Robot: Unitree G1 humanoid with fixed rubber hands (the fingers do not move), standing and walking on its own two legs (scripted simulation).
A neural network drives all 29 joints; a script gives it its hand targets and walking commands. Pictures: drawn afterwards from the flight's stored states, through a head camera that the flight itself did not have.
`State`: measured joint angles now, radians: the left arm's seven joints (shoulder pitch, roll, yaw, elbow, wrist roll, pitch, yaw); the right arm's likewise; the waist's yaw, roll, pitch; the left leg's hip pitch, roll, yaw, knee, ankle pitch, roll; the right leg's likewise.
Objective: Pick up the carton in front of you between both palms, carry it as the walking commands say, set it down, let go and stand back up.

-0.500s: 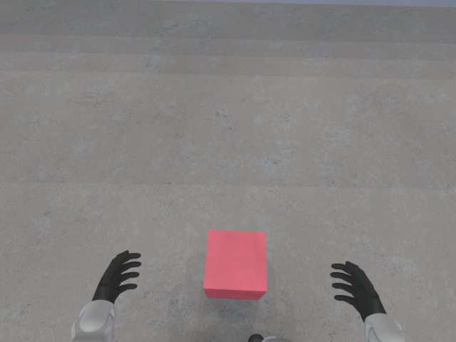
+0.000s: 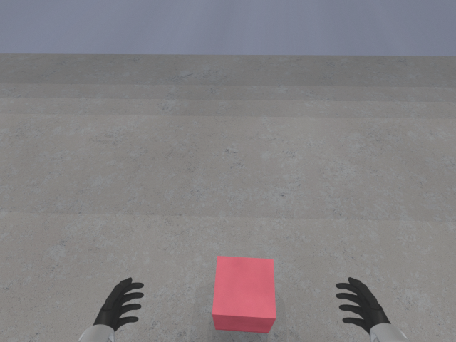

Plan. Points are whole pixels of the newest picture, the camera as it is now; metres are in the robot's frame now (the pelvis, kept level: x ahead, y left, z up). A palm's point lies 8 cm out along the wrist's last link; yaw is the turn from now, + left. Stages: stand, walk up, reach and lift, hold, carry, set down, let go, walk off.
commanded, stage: let go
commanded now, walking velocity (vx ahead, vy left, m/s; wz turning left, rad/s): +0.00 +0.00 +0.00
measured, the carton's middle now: (243, 295) +0.37 -0.03 -0.65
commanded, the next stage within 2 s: stand in 0.04 s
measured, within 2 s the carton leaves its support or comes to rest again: neither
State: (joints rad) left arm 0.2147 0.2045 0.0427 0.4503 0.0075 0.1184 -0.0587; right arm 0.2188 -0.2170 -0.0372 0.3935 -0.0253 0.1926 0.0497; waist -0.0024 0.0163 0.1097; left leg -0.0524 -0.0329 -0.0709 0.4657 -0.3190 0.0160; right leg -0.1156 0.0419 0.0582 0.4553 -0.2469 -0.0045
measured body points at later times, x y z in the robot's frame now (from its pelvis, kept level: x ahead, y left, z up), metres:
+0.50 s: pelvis +0.01 -0.01 +0.00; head +0.02 -0.02 +0.45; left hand +0.14 +0.29 -0.09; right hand +0.15 -0.30 -0.11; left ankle -0.04 +0.11 -0.74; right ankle +0.01 -0.12 -0.74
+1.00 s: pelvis +0.00 -0.02 +0.00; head +0.00 -0.02 +0.45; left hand +0.11 +0.29 -0.10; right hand +0.12 -0.31 -0.11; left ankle -0.04 +0.11 -0.74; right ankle +0.01 -0.12 -0.74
